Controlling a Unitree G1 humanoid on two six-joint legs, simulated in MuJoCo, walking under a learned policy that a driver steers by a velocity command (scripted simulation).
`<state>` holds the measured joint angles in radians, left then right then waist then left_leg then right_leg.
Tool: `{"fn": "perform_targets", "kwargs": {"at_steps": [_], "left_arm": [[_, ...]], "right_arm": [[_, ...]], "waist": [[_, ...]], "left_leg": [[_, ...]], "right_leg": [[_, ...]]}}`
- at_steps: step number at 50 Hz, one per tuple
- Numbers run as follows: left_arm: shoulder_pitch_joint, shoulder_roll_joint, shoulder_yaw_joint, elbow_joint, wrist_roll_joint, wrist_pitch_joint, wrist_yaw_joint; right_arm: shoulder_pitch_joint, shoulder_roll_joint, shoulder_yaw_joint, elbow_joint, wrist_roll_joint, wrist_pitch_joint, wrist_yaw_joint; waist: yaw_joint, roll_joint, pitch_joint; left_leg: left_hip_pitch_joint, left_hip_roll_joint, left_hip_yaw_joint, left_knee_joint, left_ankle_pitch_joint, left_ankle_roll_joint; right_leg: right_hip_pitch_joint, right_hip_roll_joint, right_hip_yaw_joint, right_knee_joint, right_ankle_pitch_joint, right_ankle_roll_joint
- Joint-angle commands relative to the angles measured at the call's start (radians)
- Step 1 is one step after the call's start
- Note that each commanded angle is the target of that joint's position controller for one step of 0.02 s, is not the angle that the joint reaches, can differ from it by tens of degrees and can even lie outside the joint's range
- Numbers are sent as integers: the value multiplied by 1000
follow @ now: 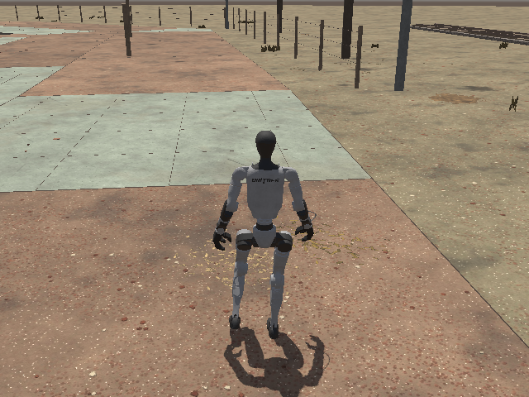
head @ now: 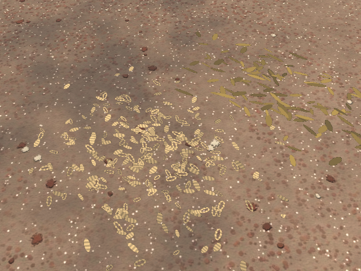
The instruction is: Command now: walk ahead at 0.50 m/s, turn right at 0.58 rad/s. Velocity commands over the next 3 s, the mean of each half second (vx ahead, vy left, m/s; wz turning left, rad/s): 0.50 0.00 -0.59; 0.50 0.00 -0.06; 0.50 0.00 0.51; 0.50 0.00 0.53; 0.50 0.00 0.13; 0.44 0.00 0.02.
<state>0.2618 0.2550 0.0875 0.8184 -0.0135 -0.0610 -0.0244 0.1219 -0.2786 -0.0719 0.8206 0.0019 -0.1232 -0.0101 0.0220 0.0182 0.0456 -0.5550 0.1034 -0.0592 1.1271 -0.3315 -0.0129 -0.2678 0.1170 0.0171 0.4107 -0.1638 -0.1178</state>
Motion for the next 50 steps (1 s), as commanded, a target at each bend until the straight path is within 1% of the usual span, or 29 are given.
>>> {"fn": "perform_targets", "kwargs": {"at_steps": [1, 5, 9, 12, 13, 14, 15, 16, 17, 18, 19, 20, 21, 23, 26, 30, 33, 35, 37, 38, 39, 40, 41, 42, 43, 44, 45, 47, 50], "left_arm": [[-21, 160, 35, -84, -2, -22, 24], [36, 167, 37, -80, -10, -9, 38], [93, 161, 35, -65, -16, 0, 39], [91, 162, 36, -72, -11, 10, 47], [74, 156, 34, -81, -10, 13, 48], [57, 128, 24, -94, -7, 12, 46], [47, 76, 3, -118, 8, 7, 41], [199, 14, -16, -144, -21, -3, 40], [204, 120, -2, -121, -34, -3, 43], [98, 182, 14, -131, -28, 3, 42], [40, 176, 15, -145, -16, 9, 44], [4, 162, 18, -159, -5, 9, 41], [11, 143, 19, -164, -10, 14, 34], [21, 102, 13, -172, -20, 26, 28], [-29, 81, 6, -208, -12, 36, 26], [-115, 59, -7, -227, -8, 26, 9], [-219, 35, -23, -254, -4, 10, -7], [-269, 48, -23, -274, -7, 1, -15], [-269, 78, -13, -281, -8, -8, -21], [-215, 104, 0, -268, -6, -12, -20], [-86, 141, 21, -229, 0, -15, -14], [72, 201, 48, -186, 11, -13, -1], [205, 314, 70, -174, 37, -7, 17], [215, 283, 57, -175, 36, -6, 17], [168, 213, 35, -168, 27, -9, 12], [110, 170, 20, -160, 15, -12, 10], [42, 129, 8, -155, 12, -17, 6], [-41, 90, 1, -148, 19, -35, 2], [-61, 103, 12, -119, 30, -58, 13]], "right_arm": [[14, -74, -21, -62, -18, 13, -8], [-138, -42, -4, -110, -12, 9, 2], [-215, -71, -6, -151, 7, -4, 19], [-182, -111, -19, -156, 10, -22, 30], [-121, -121, -26, -142, 9, -28, 30], [-17, -150, -40, -119, -2, -34, 25], [141, -206, -55, -105, -19, -35, 17], [243, -279, -75, -68, -30, -21, 19], [228, -186, -54, -81, -5, -14, 24], [181, -118, -36, -98, 0, -6, 20], [128, -103, -27, -105, -8, 4, 18], [94, -84, -20, -98, -13, 10, 17], [81, -74, -14, -94, -20, 9, 16], [80, -76, -17, -81, -12, 3, 17], [96, -119, -33, -62, -8, -5, 15], [122, -141, -37, -41, -5, 7, 11], [182, -160, -35, -8, 17, 21, 18], [212, -183, -38, 9, 32, 34, 23], [221, -207, -41, 24, 38, 46, 22], [212, -217, -41, 29, 40, 51, 19], [202, -209, -35, 35, 44, 55, 17], [208, -167, -18, 30, 32, 50, 15], [265, -53, 20, -11, 1, 35, 21], [284, -57, 24, -3, 21, 16, 23], [213, -147, -6, -15, 53, 15, 24], [163, -142, -7, -32, 52, 19, 23], [143, -131, -9, -30, 37, 29, 19], [189, -104, -14, -13, 31, 63, 16], [173, -63, -10, -24, 30, 90, 13]], "waist": [[-38, -30, -72], [23, -84, -47], [55, -114, -45], [25, -144, -56], [-12, -158, -72], [-64, -150, -136], [-133, -59, -272], [-70, 295, -407], [-85, 238, -360], [-112, 129, -224], [-96, 54, -144], [-77, 46, -83], [-51, 72, -65], [-37, 95, -52], [-37, 63, -39], [-67, 42, -30], [-94, 32, 9], [-100, 44, 32], [-75, 70, 25], [-31, 85, -9], [46, 76, -87], [116, 61, -206], [118, -163, -382], [112, -256, -502], [115, -169, -347], [84, -159, -227], [47, -127, -155], [-20, -159, -92], [-47, -108, -46]], "left_leg": [[-65, 13, 8, -149, 114, -40], [-4, -55, 26, -474, 375, -46], [37, -92, 5, -608, 407, -29], [88, -101, -9, -657, 290, 4], [166, -107, 6, -688, 278, 24], [331, -86, 0, -701, 288, 56], [593, 75, -147, -674, 248, 122], [932, 309, -613, -757, 55, 289], [916, 331, -729, -809, -166, 281], [793, 286, -566, -825, -167, 232], [659, 243, -430, -840, -50, 202], [552, 203, -335, -865, 56, 194], [484, 174, -258, -889, 118, 182], [433, 153, -158, -937, 180, 190], [441, 174, -65, -974, 291, 216], [463, 143, 74, -979, 377, 194], [465, 133, 97, -977, 365, 195], [509, 159, 67, -957, 392, 199], [556, 186, 40, -903, 476, 187], [562, 181, 45, -835, 598, 170], [528, 141, 84, -688, 723, 143], [383, 90, 117, -477, 636, 101], [9, -34, 145, -75, 154, 28], [-132, -107, -15, 130, -275, 16], [-220, -56, -55, 199, -227, 23], [-242, -14, -25, 173, -148, 28], [-206, 19, -17, 124, -72, 25], [-89, 53, -28, 70, 33, 15], [-101, 52, -39, 24, 123, -2]], "right_leg": [[48, -260, 268, -194, 309, -188], [6, -190, 211, -172, 201, -121], [71, -225, 296, -110, 109, -98], [151, -260, 387, -18, 111, -80], [150, -247, 395, 27, 147, -66], [116, -197, 367, 138, 203, -36], [-11, -135, 285, 407, 98, 3], [-374, 2, 161, 734, -389, 72], [-512, -81, 184, 882, -420, 83], [-550, -118, 168, 921, -325, 90], [-520, -155, 131, 907, -250, 96], [-496, -182, 127, 858, -202, 97], [-448, -210, 123, 825, -173, 94], [-420, -229, 96, 776, -155, 98], [-470, -247, 91, 677, -77, 115], [-437, -237, 58, 463, 112, 113], [-368, -204, -9, 293, 143, 99], [-356, -190, -31, 221, 94, 89], [-305, -166, -37, 157, 23, 70], [-207, -141, -50, 114, 14, 55], [-8, -110, -73, 58, 67, 30], [274, -166, -19, 101, 118, -3], [671, -465, 367, 119, 114, -127], [693, -577, 672, -33, 41, -205], [578, -531, 535, -57, 2, -161], [448, -489, 389, -78, 10, -126], [318, -444, 292, -119, 22, -103], [148, -396, 161, -208, 44, -77], [94, -397, 43, -274, 147, -82]]}}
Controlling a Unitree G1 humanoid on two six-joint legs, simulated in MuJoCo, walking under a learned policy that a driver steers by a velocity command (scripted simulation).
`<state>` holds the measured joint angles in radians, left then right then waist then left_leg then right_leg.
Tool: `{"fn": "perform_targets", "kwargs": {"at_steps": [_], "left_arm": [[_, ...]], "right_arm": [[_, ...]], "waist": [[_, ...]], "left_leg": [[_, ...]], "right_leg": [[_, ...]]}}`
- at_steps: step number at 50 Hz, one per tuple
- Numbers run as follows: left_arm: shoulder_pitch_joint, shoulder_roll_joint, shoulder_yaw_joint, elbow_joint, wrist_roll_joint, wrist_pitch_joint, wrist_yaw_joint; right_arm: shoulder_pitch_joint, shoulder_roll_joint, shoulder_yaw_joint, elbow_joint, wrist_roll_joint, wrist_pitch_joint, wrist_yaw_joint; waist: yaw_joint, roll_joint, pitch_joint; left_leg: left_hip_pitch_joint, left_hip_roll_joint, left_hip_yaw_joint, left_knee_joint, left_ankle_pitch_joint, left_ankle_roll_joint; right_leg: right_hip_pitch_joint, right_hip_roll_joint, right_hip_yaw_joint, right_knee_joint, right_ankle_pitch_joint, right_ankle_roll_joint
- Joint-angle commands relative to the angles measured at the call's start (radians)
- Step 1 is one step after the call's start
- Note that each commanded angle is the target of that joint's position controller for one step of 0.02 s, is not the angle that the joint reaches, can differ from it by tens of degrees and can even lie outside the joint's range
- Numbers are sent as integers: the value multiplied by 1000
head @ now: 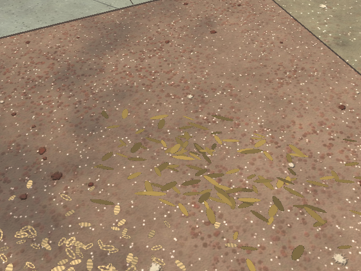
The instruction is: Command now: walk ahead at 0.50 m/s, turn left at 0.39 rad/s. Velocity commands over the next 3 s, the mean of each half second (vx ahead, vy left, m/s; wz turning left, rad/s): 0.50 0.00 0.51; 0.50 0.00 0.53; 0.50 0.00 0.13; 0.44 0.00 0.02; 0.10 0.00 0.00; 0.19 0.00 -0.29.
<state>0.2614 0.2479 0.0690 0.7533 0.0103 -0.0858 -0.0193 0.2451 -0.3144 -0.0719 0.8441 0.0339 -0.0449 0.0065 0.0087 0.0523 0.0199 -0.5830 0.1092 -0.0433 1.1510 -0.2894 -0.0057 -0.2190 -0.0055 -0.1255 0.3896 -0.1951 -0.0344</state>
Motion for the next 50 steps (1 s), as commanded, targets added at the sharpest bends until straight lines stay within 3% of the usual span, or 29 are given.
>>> {"fn": "perform_targets", "kwargs": {"at_steps": [1, 6, 11, 13, 14, 15, 16, 17, 18, 19, 20, 21, 22, 23, 26, 30, 32, 35, 38, 39, 40, 41, 42, 43, 44, 45, 46, 47, 50], "left_arm": [[-53, 114, 33, -42, 10, -35, 14], [-11, 157, 48, -6, 2, -26, 35], [45, 198, 65, 31, -25, 2, 39], [33, 226, 72, 34, -33, 17, 41], [23, 242, 76, 31, -38, 25, 43], [2, 247, 74, 28, -45, 35, 44], [18, 224, 63, 24, -40, 33, 46], [93, 92, 24, -23, 9, 18, 42], [73, 86, 5, -50, -10, -25, 32], [-64, 167, 24, -76, -55, -49, 21], [-97, 158, 19, -86, -57, -62, 22], [-92, 154, 21, -70, -30, -64, 31], [-75, 167, 30, -61, -11, -56, 36], [-60, 170, 34, -59, -7, -41, 34], [-76, 130, 26, -70, 4, -13, 34], [-225, 91, 6, -109, 1, -14, 26], [-289, 88, 1, -123, -8, -21, 15], [-336, 116, 8, -142, -19, -35, -1], [-292, 151, 23, -138, -22, -50, -10], [-229, 160, 31, -122, -22, -55, -8], [-130, 189, 47, -100, -12, -60, -1], [19, 243, 61, -88, 5, -62, 7], [105, 320, 78, -51, 16, -48, 3], [95, 226, 59, -55, -10, -45, -3], [59, 163, 40, -61, -14, -38, 0], [15, 144, 30, -61, -4, -31, -1], [-13, 125, 22, -52, 1, -26, -1], [-25, 113, 15, -46, 7, -27, 1], [-13, 124, 17, -18, -8, -36, 1]], "right_arm": [[28, -24, -11, -57, -5, 14, -4], [-119, 5, 5, -108, -14, 7, 25], [-236, -8, 8, -175, -14, 9, 53], [-215, -32, -4, -191, -14, 12, 59], [-156, -54, -17, -185, -12, 14, 58], [-25, -94, -42, -156, -7, 15, 53], [137, -168, -81, -112, -6, 20, 37], [173, -297, -109, -103, -2, 24, 18], [174, -285, -92, -149, -11, 4, 28], [165, -203, -69, -143, -18, -10, 37], [126, -170, -60, -140, -15, -20, 36], [51, -129, -47, -153, -12, -22, 32], [-3, -96, -36, -171, -21, -22, 27], [-27, -86, -31, -188, -31, -21, 22], [-7, -114, -39, -189, -25, -27, 5], [48, -129, -44, -175, -14, -19, -17], [74, -133, -45, -168, -12, -13, -21], [117, -132, -46, -154, -6, -4, -23], [109, -129, -49, -158, -9, 5, -29], [92, -119, -46, -165, -10, 8, -29], [82, -86, -34, -176, -13, 7, -26], [84, -28, -12, -198, -29, 3, -22], [231, 28, 6, -229, 1, -6, -23], [230, -77, -9, -197, 11, -8, -27], [124, -126, -22, -201, 3, -4, -25], [65, -114, -20, -212, -11, -2, -27], [22, -100, -21, -226, -22, -6, -23], [21, -83, -20, -232, -18, -6, -16], [22, -34, -8, -235, -14, -2, -7]], "waist": [[-32, -128, -7], [14, -103, 44], [49, -96, 85], [19, -118, 49], [-18, -136, 1], [-98, -125, -69], [-169, -82, -160], [-93, 193, -218], [-89, 171, -404], [-138, 46, -311], [-111, 25, -200], [-63, -35, -131], [-22, -19, -100], [1, -5, -91], [10, -16, -72], [-43, 17, -34], [-70, 35, -22], [-87, 44, -16], [-53, 80, -23], [-15, 91, -40], [35, 78, -104], [95, -28, -244], [26, -382, -356], [50, -298, -294], [78, -198, -168], [64, -128, -100], [49, -118, -43], [24, -141, -28], [1, -155, -25]], "left_leg": [[-101, 45, -63, -37, 119, -13], [-102, 23, -3, -326, 330, 0], [-128, 3, 65, -467, 232, 54], [-48, -47, 120, -484, 134, 91], [45, -91, 156, -482, 84, 113], [223, -147, 185, -532, 102, 144], [503, -171, 139, -570, 158, 182], [823, 86, -333, -617, 140, 324], [975, 229, -814, -819, -69, 459], [935, 217, -721, -880, -57, 389], [809, 182, -585, -870, 2, 354], [657, 137, -466, -861, 98, 318], [534, 103, -385, -872, 200, 302], [464, 80, -349, -894, 245, 298], [373, 48, -263, -922, 379, 303], [342, -10, -197, -915, 307, 248], [336, -15, -207, -905, 239, 230], [390, 16, -280, -849, 190, 222], [450, 42, -366, -762, 198, 199], [445, 26, -371, -716, 228, 183], [412, -25, -339, -602, 275, 152], [290, -90, -254, -326, 151, 112], [-73, -223, -132, -1, -300, 45], [-202, -145, -158, 134, -286, 31], [-226, -114, -143, 163, -188, 26], [-193, -84, -110, 144, -118, 23], [-174, -64, -109, 93, -74, 22], [-128, -42, -106, 54, -48, 25], [-95, -27, -69, -68, -32, 18]], "right_leg": [[56, -273, 149, -257, 202, -163], [106, -259, -1, -271, 218, -133], [260, -307, -58, -210, 281, -108], [299, -310, -85, -105, 553, -87], [306, -302, -99, -1, 736, -73], [272, -270, -128, 185, 838, -48], [121, -226, -141, 438, 714, -3], [-299, -88, -117, 823, -74, 69], [-500, 47, 149, 1013, -433, 79], [-609, -4, 219, 1035, -352, 51], [-628, -46, 209, 969, -264, 28], [-567, -89, 210, 884, -194, 25], [-483, -115, 215, 814, -149, 29], [-426, -124, 216, 782, -123, 35], [-398, -108, 187, 651, -49, 75], [-379, -56, 179, 343, 197, 102], [-335, -24, 171, 224, 269, 103], [-305, -3, 193, 138, 263, 88], [-239, 5, 202, 93, 147, 52], [-156, 10, 185, 58, 138, 32], [9, -15, 194, 44, 141, -1], [266, -183, 354, 63, 82, -64], [572, -402, 833, -35, -135, -231], [542, -411, 930, -88, -361, -228], [425, -360, 769, -101, -344, -184], [304, -314, 640, -111, -219, -160], [208, -275, 553, -130, -106, -159], [147, -245, 485, -151, -32, -154], [100, -227, 383, -201, 91, -180]]}}
Over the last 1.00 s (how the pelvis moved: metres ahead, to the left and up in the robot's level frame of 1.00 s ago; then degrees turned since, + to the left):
0.50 -0.10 0.00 -17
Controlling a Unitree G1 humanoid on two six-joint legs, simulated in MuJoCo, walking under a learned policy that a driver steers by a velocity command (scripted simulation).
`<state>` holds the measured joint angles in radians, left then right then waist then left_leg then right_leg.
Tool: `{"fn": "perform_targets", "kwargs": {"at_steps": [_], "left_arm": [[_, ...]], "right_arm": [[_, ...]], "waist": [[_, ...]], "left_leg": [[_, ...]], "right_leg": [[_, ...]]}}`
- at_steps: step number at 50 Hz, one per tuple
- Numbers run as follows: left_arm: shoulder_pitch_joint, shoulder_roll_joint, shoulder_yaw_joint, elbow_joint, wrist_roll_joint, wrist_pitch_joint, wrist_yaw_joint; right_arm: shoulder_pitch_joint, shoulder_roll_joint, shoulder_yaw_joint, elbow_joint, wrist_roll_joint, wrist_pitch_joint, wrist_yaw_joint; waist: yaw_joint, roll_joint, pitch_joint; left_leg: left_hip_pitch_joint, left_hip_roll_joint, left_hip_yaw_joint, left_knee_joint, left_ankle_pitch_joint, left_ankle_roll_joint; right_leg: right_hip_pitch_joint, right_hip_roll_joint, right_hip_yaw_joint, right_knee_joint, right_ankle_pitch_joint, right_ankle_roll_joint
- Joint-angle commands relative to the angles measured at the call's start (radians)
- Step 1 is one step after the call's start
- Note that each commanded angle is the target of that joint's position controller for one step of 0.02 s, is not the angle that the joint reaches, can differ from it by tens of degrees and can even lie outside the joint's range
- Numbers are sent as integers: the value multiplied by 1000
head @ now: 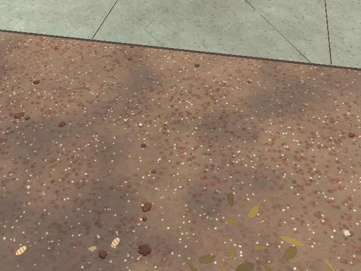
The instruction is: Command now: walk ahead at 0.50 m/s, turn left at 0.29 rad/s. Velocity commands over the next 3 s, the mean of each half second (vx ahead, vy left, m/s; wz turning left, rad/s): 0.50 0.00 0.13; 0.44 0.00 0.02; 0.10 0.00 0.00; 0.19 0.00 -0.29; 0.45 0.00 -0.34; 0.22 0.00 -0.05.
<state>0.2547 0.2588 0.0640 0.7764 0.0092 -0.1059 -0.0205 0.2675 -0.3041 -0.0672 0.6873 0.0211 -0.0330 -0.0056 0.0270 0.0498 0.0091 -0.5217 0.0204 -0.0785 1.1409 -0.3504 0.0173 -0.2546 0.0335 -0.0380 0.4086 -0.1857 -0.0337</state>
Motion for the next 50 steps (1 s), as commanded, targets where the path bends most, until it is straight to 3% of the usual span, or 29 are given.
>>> {"fn": "perform_targets", "kwargs": {"at_steps": [1, 3, 6, 11, 13, 14, 15, 16, 17, 18, 19, 20, 21, 22, 24, 26, 28, 32, 36, 39, 40, 41, 42, 43, 44, 45, 46, 47, 50], "left_arm": [[-1, 133, 27, -31, -11, -18, 3], [6, 159, 32, -17, -17, -12, 7], [32, 182, 34, 4, -25, 0, 10], [114, 210, 36, 53, -40, 25, 9], [105, 227, 39, 64, -43, 36, 13], [91, 227, 37, 65, -46, 41, 17], [97, 201, 26, 64, -39, 41, 20], [93, 140, -1, 33, -6, 35, 22], [194, 51, -28, 16, -12, 15, 16], [124, 161, -2, 25, -34, 1, 9], [43, 186, 6, -4, -49, -6, 4], [8, 172, 4, -5, -41, -6, 8], [-2, 164, 7, -5, -24, -1, 10], [20, 151, 7, 0, -23, 9, 8], [37, 117, 0, 9, -22, 29, 10], [-17, 105, -3, -8, -13, 39, 15], [-85, 93, -9, -26, -8, 38, 13], [-221, 73, -21, -57, -16, 24, -4], [-314, 88, -22, -96, -24, 16, -24], [-285, 115, -13, -99, -22, 9, -34], [-221, 135, -2, -83, -20, 8, -32], [-83, 174, 21, -39, -16, 8, -25], [80, 243, 42, -6, -1, 9, -15], [136, 327, 60, 7, 11, 17, -13], [139, 234, 35, 3, -8, 21, -14], [65, 196, 20, -8, -9, 21, -12], [0, 168, 12, -18, -6, 21, -10], [-54, 134, 3, -17, -7, 21, -12], [-115, 102, -8, 0, 14, 13, -13]], "right_arm": [[-28, -34, -6, -89, -7, -14, 6], [-80, -19, 5, -102, -15, -21, 11], [-172, -5, 17, -115, -9, -34, 24], [-284, -28, 12, -154, 3, -42, 42], [-245, -54, 0, -150, -1, -45, 44], [-156, -78, -15, -123, -8, -44, 41], [-12, -125, -40, -78, -14, -41, 33], [172, -207, -63, -50, -24, -33, 17], [178, -260, -65, -42, -25, -31, 23], [165, -166, -42, -46, -15, -33, 27], [105, -136, -29, -48, -11, -37, 28], [46, -116, -21, -52, -16, -40, 31], [1, -92, -15, -53, -22, -42, 35], [-23, -78, -11, -53, -29, -47, 35], [-32, -78, -14, -38, -22, -61, 35], [-16, -98, -21, -16, -21, -69, 28], [9, -110, -24, 4, -20, -67, 20], [68, -139, -30, 44, -12, -58, 9], [132, -152, -35, 94, -3, -42, 6], [129, -166, -41, 114, 0, -26, -2], [111, -172, -42, 114, 1, -21, -5], [105, -156, -34, 114, -3, -15, -8], [113, -115, -14, 91, -22, -14, -14], [240, -3, 20, 75, -26, -32, -6], [212, -77, 6, 101, -18, -49, -3], [141, -131, -12, 85, 8, -56, 0], [89, -124, -8, 76, 5, -55, -5], [52, -118, -12, 72, -10, -46, -11], [99, -56, -6, 87, -18, -1, -21]], "waist": [[-16, -143, -7], [-5, -123, -5], [28, -121, 11], [55, -138, 37], [12, -148, 18], [-45, -140, -33], [-110, -120, -126], [-175, 23, -276], [-100, 266, -372], [-138, 140, -307], [-124, 102, -178], [-93, 31, -114], [-64, 21, -66], [-31, 41, -59], [-6, 40, -50], [-8, 18, -17], [-26, 2, 4], [-76, 1, 36], [-102, 7, 60], [-69, 30, 37], [-28, 39, -2], [37, 26, -90], [94, -48, -232], [39, -312, -363], [74, -273, -407], [64, -211, -264], [33, -132, -190], [6, -91, -123], [-67, -130, -113]], "left_leg": [[-170, 69, -23, -113, 52, -11], [-166, 84, 4, -232, 146, -19], [-102, 70, 47, -417, 293, -20], [-52, 34, 77, -570, 293, 9], [36, 8, 97, -621, 249, 41], [177, -19, 123, -663, 266, 64], [398, -19, 116, -661, 281, 94], [692, 196, -130, -629, 326, 164], [907, 376, -585, -766, 109, 309], [857, 351, -597, -820, -12, 281], [740, 317, -457, -838, 33, 249], [615, 274, -357, -858, 136, 234], [513, 240, -286, -889, 222, 228], [446, 220, -241, -919, 272, 224], [381, 205, -179, -966, 333, 237], [360, 201, -128, -995, 378, 243], [368, 187, -79, -1008, 391, 230], [380, 163, -5, -1014, 360, 193], [495, 213, -16, -968, 361, 180], [576, 241, -24, -889, 496, 153], [580, 224, -6, -812, 649, 136], [546, 174, 35, -650, 766, 111], [384, 114, 78, -375, 602, 66], [-29, -74, 94, 13, 13, -23], [-113, -80, -55, 146, -265, -30], [-169, -37, -59, 191, -233, -27], [-152, 15, -21, 149, -170, -30], [-124, 46, 3, 77, -125, -37], [71, 76, 10, -70, -37, -56]], "right_leg": [[135, -273, 276, -235, 122, -192], [138, -269, 222, -253, 177, -195], [129, -237, 133, -257, 213, -167], [219, -284, 126, -214, 244, -141], [252, -294, 113, -144, 380, -120], [239, -267, 74, -38, 526, -98], [168, -219, 30, 142, 571, -69], [-49, -160, -18, 477, 259, -24], [-392, -1, 41, 768, -378, 19], [-504, -55, 136, 868, -387, 9], [-551, -97, 116, 865, -293, -2], [-516, -134, 98, 823, -207, 2], [-476, -158, 98, 767, -152, 11], [-416, -177, 106, 740, -114, 18], [-375, -180, 98, 692, -79, 37], [-413, -183, 96, 609, -7, 55], [-434, -180, 94, 485, 105, 64], [-376, -137, 59, 249, 281, 57], [-387, -114, 61, 144, 247, 27], [-324, -90, 45, 101, 136, -14], [-222, -61, 15, 81, 115, -33], [-27, -34, -10, 69, 128, -61], [262, -168, 128, 119, 272, -118], [618, -409, 580, 52, 244, -292], [623, -430, 702, -31, 317, -307], [502, -405, 531, -23, 431, -270], [373, -362, 399, -22, 558, -244], [251, -321, 313, -44, 628, -225], [49, -270, 192, -112, 726, -215]]}}
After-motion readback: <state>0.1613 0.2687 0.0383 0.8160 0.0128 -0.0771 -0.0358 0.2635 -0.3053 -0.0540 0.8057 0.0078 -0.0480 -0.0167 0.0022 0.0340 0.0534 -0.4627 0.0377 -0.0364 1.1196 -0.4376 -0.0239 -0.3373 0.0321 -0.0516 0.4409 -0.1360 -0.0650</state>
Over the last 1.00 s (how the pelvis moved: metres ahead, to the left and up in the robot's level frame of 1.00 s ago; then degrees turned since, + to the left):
0.54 0.13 0.00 34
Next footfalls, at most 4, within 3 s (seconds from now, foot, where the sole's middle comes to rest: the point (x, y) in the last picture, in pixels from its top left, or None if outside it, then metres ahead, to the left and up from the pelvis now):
0.30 left None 0.32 0.16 -0.78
0.84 right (219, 235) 0.63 -0.07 -0.78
1.24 left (157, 218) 0.69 0.17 -0.78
1.98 right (229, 218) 0.69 -0.12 -0.78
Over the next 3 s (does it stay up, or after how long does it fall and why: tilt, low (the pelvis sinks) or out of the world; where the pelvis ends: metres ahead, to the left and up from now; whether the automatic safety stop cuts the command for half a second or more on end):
stays up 1.11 -0.18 -0.01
